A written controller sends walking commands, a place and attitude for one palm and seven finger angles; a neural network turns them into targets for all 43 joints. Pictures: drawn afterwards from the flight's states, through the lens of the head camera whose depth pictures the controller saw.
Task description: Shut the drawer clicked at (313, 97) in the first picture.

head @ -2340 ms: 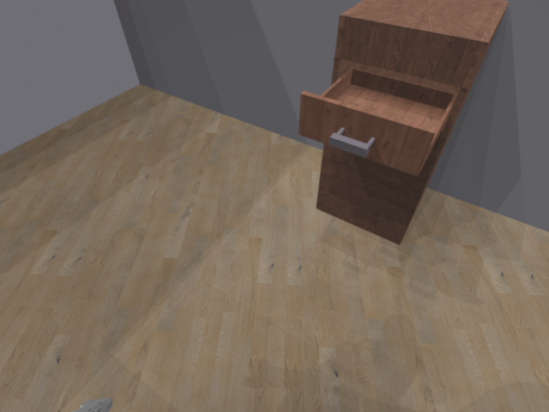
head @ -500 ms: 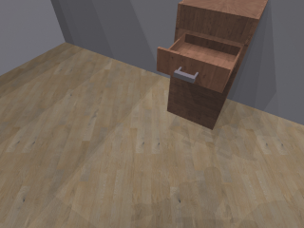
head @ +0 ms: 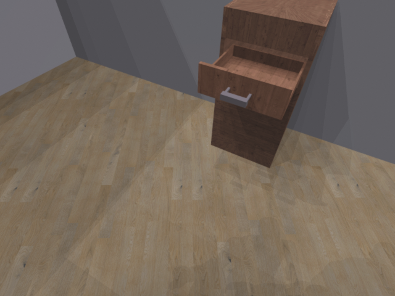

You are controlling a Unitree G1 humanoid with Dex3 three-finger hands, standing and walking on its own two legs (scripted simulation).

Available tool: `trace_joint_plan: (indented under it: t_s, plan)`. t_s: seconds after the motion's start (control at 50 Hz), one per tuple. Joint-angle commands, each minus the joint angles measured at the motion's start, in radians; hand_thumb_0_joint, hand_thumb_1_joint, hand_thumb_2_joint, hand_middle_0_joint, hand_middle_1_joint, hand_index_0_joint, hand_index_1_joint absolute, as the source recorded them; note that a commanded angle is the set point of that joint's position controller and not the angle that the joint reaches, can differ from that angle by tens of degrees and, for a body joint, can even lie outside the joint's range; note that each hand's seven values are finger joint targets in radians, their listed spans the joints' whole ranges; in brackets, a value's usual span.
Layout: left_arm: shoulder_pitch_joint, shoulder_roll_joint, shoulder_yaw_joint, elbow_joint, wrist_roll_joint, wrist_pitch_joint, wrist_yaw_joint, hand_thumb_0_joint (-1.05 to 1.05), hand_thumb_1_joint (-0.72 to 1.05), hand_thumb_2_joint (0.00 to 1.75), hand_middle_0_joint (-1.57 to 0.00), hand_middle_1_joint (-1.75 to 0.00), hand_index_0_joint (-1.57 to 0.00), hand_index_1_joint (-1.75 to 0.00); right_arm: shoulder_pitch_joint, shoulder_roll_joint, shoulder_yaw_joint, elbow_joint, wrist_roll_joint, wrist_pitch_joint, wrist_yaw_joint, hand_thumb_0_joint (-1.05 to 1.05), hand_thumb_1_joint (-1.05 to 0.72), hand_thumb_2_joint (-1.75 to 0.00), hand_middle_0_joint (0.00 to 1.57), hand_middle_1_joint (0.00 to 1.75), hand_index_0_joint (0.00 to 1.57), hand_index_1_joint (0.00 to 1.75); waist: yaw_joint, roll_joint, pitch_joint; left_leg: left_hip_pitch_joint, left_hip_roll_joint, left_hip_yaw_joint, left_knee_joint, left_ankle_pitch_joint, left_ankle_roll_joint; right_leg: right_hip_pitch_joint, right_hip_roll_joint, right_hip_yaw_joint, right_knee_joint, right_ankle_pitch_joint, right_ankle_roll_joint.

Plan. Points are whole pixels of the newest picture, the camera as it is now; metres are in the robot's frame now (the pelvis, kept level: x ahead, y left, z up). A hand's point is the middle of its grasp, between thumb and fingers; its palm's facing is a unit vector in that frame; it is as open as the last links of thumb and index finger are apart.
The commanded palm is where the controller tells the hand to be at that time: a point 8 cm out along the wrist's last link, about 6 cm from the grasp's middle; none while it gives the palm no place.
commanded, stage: look at it before walking up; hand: left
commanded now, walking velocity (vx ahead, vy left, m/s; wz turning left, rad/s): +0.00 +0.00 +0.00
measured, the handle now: (236, 96) +0.86 -0.12 -0.08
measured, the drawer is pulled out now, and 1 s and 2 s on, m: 0.28 0.28 0.28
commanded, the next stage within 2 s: stand and wait in 0.38 s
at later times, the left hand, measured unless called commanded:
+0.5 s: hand out of the picture +0.04 +0.23 -0.16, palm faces +0.01 -0.96 -0.29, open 7.4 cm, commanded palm none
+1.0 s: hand out of the picture +0.06 +0.23 -0.16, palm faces +0.03 -0.95 -0.30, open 7.4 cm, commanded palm none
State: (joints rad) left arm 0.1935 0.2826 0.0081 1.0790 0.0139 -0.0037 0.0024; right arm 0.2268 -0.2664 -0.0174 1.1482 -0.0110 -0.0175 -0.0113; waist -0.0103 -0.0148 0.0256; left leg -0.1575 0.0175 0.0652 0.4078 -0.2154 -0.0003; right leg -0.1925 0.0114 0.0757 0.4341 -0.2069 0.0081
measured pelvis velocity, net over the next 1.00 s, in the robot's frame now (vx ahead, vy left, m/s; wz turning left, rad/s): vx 0.02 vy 0.00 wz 0.05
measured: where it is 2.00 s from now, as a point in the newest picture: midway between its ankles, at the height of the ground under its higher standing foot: outside the picture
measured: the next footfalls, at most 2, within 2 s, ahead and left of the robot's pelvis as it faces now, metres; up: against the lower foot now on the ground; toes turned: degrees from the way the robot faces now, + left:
none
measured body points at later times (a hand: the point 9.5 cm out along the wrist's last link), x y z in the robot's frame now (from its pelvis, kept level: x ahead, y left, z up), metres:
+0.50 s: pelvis +0.01 +0.00 +0.00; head +0.01 +0.00 +0.45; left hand +0.04 +0.28 -0.14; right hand +0.08 -0.28 -0.14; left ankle +0.00 +0.12 -0.74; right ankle +0.02 -0.13 -0.74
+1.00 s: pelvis +0.02 +0.00 +0.00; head +0.02 +0.00 +0.45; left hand +0.05 +0.28 -0.14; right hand +0.09 -0.28 -0.14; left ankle +0.00 +0.12 -0.74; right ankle +0.02 -0.13 -0.74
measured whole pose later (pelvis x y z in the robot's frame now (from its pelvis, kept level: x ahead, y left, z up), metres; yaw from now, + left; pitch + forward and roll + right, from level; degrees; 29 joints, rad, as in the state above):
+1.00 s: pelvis +0.02 +0.00 +0.00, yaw +3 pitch -1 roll +0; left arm 0.18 0.30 0.00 1.10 0.01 -0.01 0.00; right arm 0.15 -0.29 0.00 1.14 -0.01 -0.02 0.00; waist 0.01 -0.01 0.02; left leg -0.13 0.00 0.02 0.36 -0.20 0.00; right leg -0.14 -0.01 0.03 0.38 -0.21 0.01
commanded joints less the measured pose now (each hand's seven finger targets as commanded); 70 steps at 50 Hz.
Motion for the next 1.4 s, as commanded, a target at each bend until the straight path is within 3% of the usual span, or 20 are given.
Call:
trace_joint_plan:
  t_s: [0.0,0.26,0.54,0.7,0.8,1.16,1.38]
  plan:
    - [-0.001,0.166,0.027,-0.044,0.001,-0.017,0.014,0.00,0.90,0.90,-0.20,-0.30,-0.20,-0.30,-0.032,-0.177,-0.034,-0.053,0.002,-0.024,-0.010,0.00,-0.90,-0.90,0.20,0.30,0.20,0.30,0.011,0.015,0.010,-0.004,0.109,-0.130,-0.120,-0.024,0.027,-0.034,-0.095,0.086,-0.104,0.006,-0.043]
    - [-0.002,0.189,0.019,-0.026,0.000,-0.023,0.015,0.00,0.90,0.90,-0.20,-0.30,-0.20,-0.30,-0.072,-0.204,-0.028,-0.059,0.004,-0.025,-0.007,0.00,-0.90,-0.90,0.20,0.30,0.20,0.30,0.007,0.011,-0.017,0.048,0.111,-0.126,-0.118,0.081,0.024,-0.015,-0.108,0.070,-0.110,0.102,-0.035]
    - [-0.004,0.198,0.022,-0.029,0.001,-0.023,0.016,0.00,0.90,0.90,-0.20,-0.30,-0.20,-0.30,-0.098,-0.210,-0.026,-0.069,0.004,-0.019,-0.004,0.00,-0.90,-0.90,0.20,0.30,0.20,0.30,0.010,0.014,-0.008,0.028,0.101,-0.141,-0.110,0.104,0.025,-0.001,-0.117,0.050,-0.111,0.094,-0.027]
    - [-0.012,0.201,0.022,-0.034,-0.001,-0.028,0.016,0.00,0.90,0.90,-0.20,-0.30,-0.20,-0.30,-0.097,-0.210,-0.024,-0.068,0.004,-0.020,-0.004,0.00,-0.90,-0.90,0.20,0.30,0.20,0.30,0.011,0.003,-0.057,0.049,0.100,-0.146,-0.088,0.164,0.024,0.031,-0.127,0.043,-0.100,0.150,-0.031]
    - [-0.021,0.196,0.019,-0.030,-0.002,-0.027,0.016,0.00,0.90,0.90,-0.20,-0.30,-0.20,-0.30,-0.099,-0.207,-0.021,-0.061,0.003,-0.018,-0.005,0.00,-0.90,-0.90,0.20,0.30,0.20,0.30,0.010,-0.004,-0.020,0.035,0.099,-0.147,-0.104,0.131,0.020,0.020,-0.125,0.045,-0.119,0.115,-0.032]
    - [-0.011,0.194,0.020,-0.019,-0.002,-0.028,0.017,0.00,0.90,0.90,-0.20,-0.30,-0.20,-0.30,-0.091,-0.199,-0.018,-0.053,0.003,-0.023,-0.008,0.00,-0.90,-0.90,0.20,0.30,0.20,0.30,0.012,0.009,-0.039,0.060,0.104,-0.141,-0.116,0.176,0.018,0.051,-0.125,0.041,-0.126,0.165,-0.032]
    - [-0.006,0.186,0.018,-0.013,-0.002,-0.025,0.016,0.00,0.90,0.90,-0.20,-0.30,-0.20,-0.30,-0.086,-0.196,-0.016,-0.047,0.003,-0.023,-0.010,0.00,-0.90,-0.90,0.20,0.30,0.20,0.30,0.013,0.011,-0.017,0.054,0.103,-0.140,-0.126,0.153,0.017,0.041,-0.122,0.040,-0.133,0.138,-0.030]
